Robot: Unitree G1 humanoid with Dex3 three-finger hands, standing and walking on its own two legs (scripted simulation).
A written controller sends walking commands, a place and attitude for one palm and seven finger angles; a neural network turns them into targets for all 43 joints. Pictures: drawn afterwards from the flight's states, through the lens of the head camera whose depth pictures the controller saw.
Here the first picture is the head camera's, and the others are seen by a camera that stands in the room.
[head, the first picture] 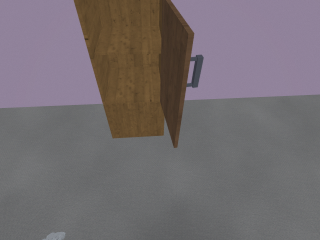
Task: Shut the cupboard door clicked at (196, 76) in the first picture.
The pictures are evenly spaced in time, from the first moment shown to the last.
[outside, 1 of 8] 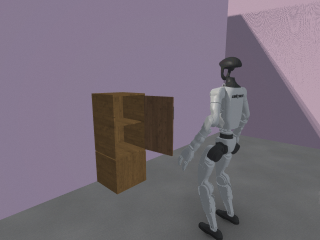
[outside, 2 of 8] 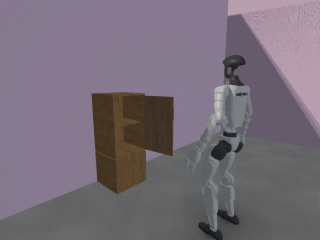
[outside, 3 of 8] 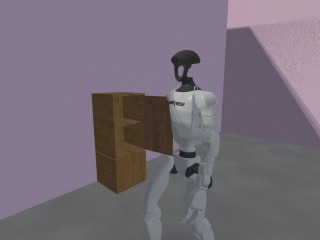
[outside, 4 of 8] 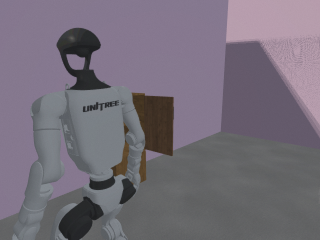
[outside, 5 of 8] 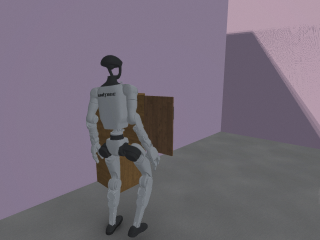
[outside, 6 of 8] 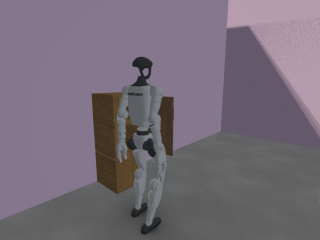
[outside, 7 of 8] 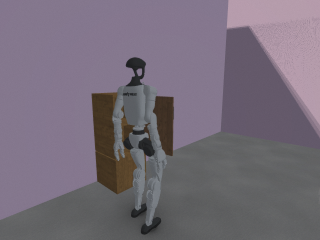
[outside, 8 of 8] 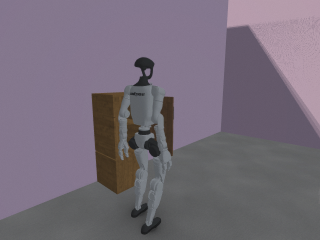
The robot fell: no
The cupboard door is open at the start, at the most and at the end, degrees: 97 97 97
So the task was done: no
